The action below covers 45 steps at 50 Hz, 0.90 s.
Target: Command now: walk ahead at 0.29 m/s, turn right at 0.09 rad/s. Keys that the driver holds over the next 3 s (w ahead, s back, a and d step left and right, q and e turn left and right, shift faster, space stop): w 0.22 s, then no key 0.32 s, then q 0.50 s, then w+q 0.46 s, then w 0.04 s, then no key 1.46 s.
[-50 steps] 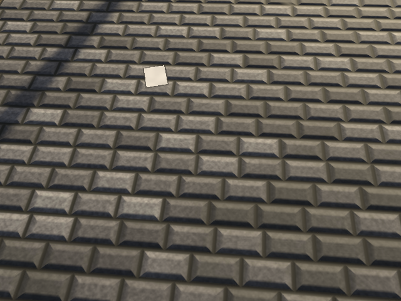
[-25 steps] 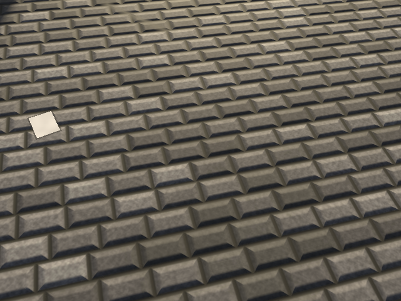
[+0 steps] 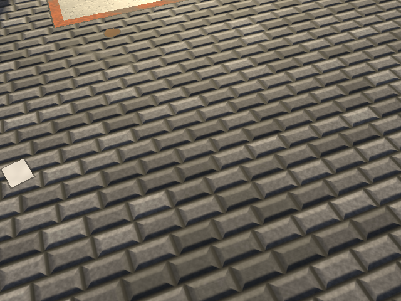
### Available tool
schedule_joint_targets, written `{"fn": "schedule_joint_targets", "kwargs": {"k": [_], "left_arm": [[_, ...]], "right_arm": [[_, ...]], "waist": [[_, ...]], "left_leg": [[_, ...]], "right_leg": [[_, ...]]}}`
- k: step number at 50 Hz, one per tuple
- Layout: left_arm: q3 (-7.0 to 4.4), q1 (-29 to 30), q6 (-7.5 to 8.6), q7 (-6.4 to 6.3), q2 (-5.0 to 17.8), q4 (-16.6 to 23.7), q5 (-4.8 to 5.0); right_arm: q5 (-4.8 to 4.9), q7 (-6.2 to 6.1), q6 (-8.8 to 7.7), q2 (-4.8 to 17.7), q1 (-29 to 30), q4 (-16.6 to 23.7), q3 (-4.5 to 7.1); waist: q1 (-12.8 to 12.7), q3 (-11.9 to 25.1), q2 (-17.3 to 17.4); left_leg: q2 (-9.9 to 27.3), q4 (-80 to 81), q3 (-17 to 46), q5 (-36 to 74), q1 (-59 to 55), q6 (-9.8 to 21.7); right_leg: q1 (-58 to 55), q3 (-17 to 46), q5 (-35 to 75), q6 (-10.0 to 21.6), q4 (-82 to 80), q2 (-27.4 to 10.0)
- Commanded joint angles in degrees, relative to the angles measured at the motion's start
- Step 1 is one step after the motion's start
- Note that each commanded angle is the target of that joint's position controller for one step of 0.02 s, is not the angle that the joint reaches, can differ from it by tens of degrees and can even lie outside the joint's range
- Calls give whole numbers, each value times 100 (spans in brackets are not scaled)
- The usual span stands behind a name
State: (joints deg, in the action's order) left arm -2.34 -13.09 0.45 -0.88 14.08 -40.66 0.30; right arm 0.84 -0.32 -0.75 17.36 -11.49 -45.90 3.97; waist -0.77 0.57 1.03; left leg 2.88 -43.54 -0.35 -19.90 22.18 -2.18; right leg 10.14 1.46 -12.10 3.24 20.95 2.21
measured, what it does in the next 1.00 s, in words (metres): walks ahead: left foot, then right foot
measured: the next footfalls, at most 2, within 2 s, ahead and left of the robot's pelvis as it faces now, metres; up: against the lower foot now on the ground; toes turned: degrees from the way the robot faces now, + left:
left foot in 0.14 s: +0.08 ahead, +0.14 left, +0.00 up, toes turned +2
right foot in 0.56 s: +0.32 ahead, -0.08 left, +0.00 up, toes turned +1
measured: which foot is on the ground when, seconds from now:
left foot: up 0.00-0.12, down 0.14-0.58, up 0.60-0.94, down 0.96-1.00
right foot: down 0.00-0.14, up 0.16-0.54, down 0.56-0.96, up 0.98-1.00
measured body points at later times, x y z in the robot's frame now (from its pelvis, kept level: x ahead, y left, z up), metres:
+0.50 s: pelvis +0.14 +0.04 -0.01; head +0.17 +0.05 +0.44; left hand +0.34 +0.28 -0.11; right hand +0.16 -0.24 -0.13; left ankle +0.04 +0.14 -0.75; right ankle +0.28 -0.09 -0.72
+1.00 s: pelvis +0.20 +0.06 -0.02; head +0.22 +0.09 +0.43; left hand +0.31 +0.36 -0.14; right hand +0.35 -0.22 -0.11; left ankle +0.19 +0.15 -0.75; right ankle +0.28 -0.08 -0.73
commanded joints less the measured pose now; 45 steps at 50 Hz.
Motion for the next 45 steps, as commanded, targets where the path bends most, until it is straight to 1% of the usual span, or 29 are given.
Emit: {"fn": "schedule_joint_targets", "kwargs": {"k": [1,3,5,6,7,8,9,10,11,13,16,17,19,21,24,26,27,28,29,30,31,32,33,34,35,37,40,43,45], "left_arm": [[-349,-41,142,9,1178,204,51],[-353,-37,146,53,1203,151,93],[-333,86,120,84,1159,119,139],[-293,91,113,96,1042,101,115],[-214,147,124,113,806,101,65],[-75,347,164,147,357,209,-22],[-106,449,274,115,418,537,52],[-234,457,353,94,927,494,129],[-278,333,394,129,1028,430,179],[-285,306,397,133,928,300,44],[-240,251,331,143,641,225,-57],[-202,318,304,136,527,245,-51],[-114,573,277,139,312,303,-32],[-97,876,274,174,303,368,-24],[-142,1009,296,230,471,399,-19],[-209,761,324,241,644,317,-60],[-265,397,342,217,744,171,-102],[-344,115,368,151,1042,108,-160],[-385,-254,349,79,1387,111,-294],[-278,-405,251,57,963,57,-267],[-225,-257,181,71,801,87,-134],[-252,113,140,49,895,115,-50],[-226,447,123,19,833,131,-37],[-207,764,115,5,768,142,-66],[-220,982,100,-5,792,121,-123],[-247,1125,87,-45,799,62,-165],[-290,1213,71,-136,890,-37,-128],[-335,1180,-3,-189,1049,-134,-95],[-352,1240,-60,-182,1118,-176,-19]], "right_arm": [[26,75,-266,447,578,467,59],[47,122,-324,432,486,416,41],[35,151,-376,393,116,248,36],[31,144,-386,422,-226,97,60],[56,115,-394,498,-692,-42,91],[20,63,-411,817,-1274,-132,146],[-46,107,-425,1500,-1525,-149,309],[-75,123,-479,1107,-1308,-54,202],[-66,114,-514,844,-1018,33,114],[-94,119,-513,662,-565,151,30],[-124,55,-445,633,-455,158,-8],[-119,19,-405,630,-463,130,-12],[-100,-46,-326,671,-508,67,-10],[-84,-83,-264,749,-729,-43,6],[-35,-83,-204,802,-746,-139,26],[15,-86,-174,796,-564,-150,36],[31,-88,-163,759,-484,-156,28],[-31,-71,-190,644,-716,-191,-12],[-190,-33,-257,321,-1120,-114,-136],[-120,-17,-221,56,-1481,-250,-245],[34,-15,-124,600,-1133,-229,-84],[118,-56,-25,767,-773,-103,5],[98,-128,90,721,-609,-84,30],[55,-198,223,682,-598,-71,60],[35,-247,330,578,-718,-72,60],[-9,-281,406,453,-836,-25,64],[-39,-232,404,372,-555,197,42],[-36,-124,384,456,-375,368,59],[-36,-50,389,512,-465,399,99]], "waist": [[-229,-231,-836],[-152,-259,-777],[123,-191,-623],[283,-95,-547],[493,16,-448],[695,123,406],[685,48,1645],[660,-223,985],[481,-431,835],[295,-567,499],[160,-231,501],[160,-154,464],[226,-98,473],[374,-75,516],[355,-73,538],[132,24,511],[-80,192,392],[-143,495,73],[-25,1308,-722],[-79,2076,-1455],[-205,1773,-1047],[-133,1140,-853],[-30,739,-628],[116,437,-645],[264,274,-830],[321,238,-992],[243,354,-906],[187,456,-825],[283,447,-783]], "left_leg": [[53,616,-9,7,536,181],[-19,969,-106,166,98,295],[-164,1533,-279,696,-789,420],[-252,1654,-305,718,-1368,461],[-80,1759,-61,575,-2044,550],[869,2377,1269,-107,-2673,854],[1947,3225,3462,-1599,-3033,1677],[2072,3404,3831,-2253,-2796,1898],[1833,3393,3381,-2118,-2725,1722],[1423,3383,2358,-73,-2421,1454],[934,3150,969,3686,-2034,1280],[810,3089,656,4274,-1947,1246],[589,3024,212,4590,-1692,1132],[595,2950,157,4500,-1702,1105],[834,2717,365,4351,-1877,1146],[881,2304,494,4325,-1988,1056],[712,1865,438,4464,-1968,934],[400,1252,368,4019,-1629,687],[-20,69,274,2047,-434,350],[-419,-1236,431,-1702,78,64],[-344,-1900,693,-2242,324,-22],[-246,-2278,549,-2048,782,-57],[-114,-2262,493,-1749,872,-105],[1,-2074,489,-1434,662,-175],[11,-1908,366,-1159,342,-239],[-7,-1699,141,-844,29,-279],[162,-1053,62,-431,-108,-173],[204,-538,-49,-184,-307,-21],[149,-26,-189,-12,-569,141]], "right_leg": [[-331,1739,-1456,1016,-1173,-1612],[-31,1683,-1504,1000,-1134,-1588],[470,1464,-1590,872,-869,-1426],[783,1350,-1658,767,-605,-1270],[1242,1141,-1669,585,-113,-1068],[1974,478,-1509,201,1486,-516],[3362,-154,-2019,-72,3058,48],[3836,292,-2057,-67,3976,-281],[4069,385,-1456,-14,4245,-481],[3882,286,-677,-98,4068,-679],[2983,-61,-76,-425,3533,-609],[2764,-149,115,-511,3194,-564],[2182,-268,663,-554,2298,-470],[1837,-311,1148,-533,1623,-351],[1586,-178,1218,-372,1171,-296],[1200,-143,1144,-168,803,-244],[624,-238,1575,-25,373,-129],[-305,77,3221,177,251,-489],[-2080,1149,5430,817,883,-1625],[-2531,2120,5743,1657,753,-2583],[-1970,2072,4536,1602,464,-2443],[-1452,1756,3350,1392,166,-2267],[-858,1473,2355,1210,-123,-2081],[-190,1163,1560,1061,-405,-1915],[361,857,1045,982,-613,-1751],[771,459,804,1038,-773,-1673],[708,175,741,1090,-787,-1804],[504,97,641,1062,-732,-1995],[444,-14,438,908,-570,-2030]]}}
